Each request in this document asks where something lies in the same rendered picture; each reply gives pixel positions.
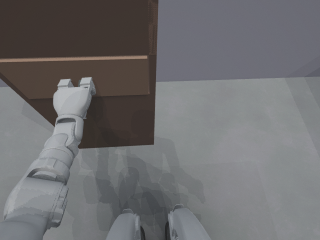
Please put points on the robot left forearm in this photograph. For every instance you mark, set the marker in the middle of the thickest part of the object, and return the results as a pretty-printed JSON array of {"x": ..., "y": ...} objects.
[{"x": 55, "y": 160}]

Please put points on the left robot upper arm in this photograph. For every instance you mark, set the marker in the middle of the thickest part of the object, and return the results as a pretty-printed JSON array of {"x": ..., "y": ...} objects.
[{"x": 37, "y": 205}]

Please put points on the robot thigh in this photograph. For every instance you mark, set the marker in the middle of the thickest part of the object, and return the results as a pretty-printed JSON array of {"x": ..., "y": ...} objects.
[
  {"x": 126, "y": 227},
  {"x": 184, "y": 225}
]

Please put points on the left robot thigh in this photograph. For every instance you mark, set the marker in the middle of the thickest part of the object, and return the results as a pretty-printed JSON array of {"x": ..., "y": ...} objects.
[{"x": 126, "y": 227}]

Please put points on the cabinet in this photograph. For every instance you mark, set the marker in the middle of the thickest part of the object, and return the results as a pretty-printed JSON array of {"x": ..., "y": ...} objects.
[{"x": 89, "y": 28}]

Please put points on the drawer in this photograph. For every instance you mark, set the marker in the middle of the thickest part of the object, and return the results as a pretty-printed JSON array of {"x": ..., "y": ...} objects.
[{"x": 38, "y": 77}]

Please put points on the right robot thigh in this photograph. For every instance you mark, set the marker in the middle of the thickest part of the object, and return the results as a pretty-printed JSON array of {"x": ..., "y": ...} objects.
[{"x": 184, "y": 225}]

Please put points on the left robot hand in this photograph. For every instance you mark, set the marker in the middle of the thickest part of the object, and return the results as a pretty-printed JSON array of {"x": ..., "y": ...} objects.
[{"x": 73, "y": 100}]

